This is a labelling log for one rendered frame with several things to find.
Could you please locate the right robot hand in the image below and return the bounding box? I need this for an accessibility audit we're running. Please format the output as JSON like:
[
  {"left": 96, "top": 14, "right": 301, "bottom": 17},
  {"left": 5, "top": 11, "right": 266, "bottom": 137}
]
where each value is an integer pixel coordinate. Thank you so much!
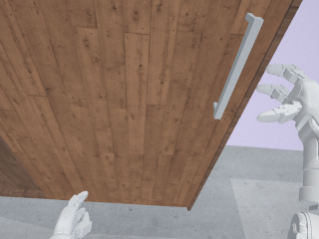
[{"left": 255, "top": 64, "right": 319, "bottom": 124}]

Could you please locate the handle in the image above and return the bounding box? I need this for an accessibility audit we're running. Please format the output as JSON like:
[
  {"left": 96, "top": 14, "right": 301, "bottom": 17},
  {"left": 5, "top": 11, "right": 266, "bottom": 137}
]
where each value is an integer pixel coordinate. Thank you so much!
[{"left": 213, "top": 12, "right": 264, "bottom": 120}]

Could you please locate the left robot hand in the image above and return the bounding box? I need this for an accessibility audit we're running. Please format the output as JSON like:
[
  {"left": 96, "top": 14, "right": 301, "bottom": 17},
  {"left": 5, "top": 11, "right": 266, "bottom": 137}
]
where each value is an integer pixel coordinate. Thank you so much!
[{"left": 53, "top": 190, "right": 93, "bottom": 239}]

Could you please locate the right robot forearm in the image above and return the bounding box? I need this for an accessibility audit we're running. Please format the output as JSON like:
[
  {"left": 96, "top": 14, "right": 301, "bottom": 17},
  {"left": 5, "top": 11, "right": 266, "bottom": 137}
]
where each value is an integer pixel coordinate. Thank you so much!
[{"left": 295, "top": 108, "right": 319, "bottom": 214}]

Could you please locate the robot right upper arm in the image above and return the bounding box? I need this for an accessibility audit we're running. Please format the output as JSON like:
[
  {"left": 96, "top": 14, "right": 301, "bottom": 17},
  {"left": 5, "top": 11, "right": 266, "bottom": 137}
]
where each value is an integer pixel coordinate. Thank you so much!
[{"left": 287, "top": 211, "right": 319, "bottom": 239}]

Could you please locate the wardrobe door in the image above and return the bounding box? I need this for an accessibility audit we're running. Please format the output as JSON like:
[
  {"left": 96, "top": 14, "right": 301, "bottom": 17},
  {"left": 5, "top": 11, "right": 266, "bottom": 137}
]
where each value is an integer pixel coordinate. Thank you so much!
[
  {"left": 0, "top": 135, "right": 42, "bottom": 190},
  {"left": 0, "top": 0, "right": 292, "bottom": 208}
]

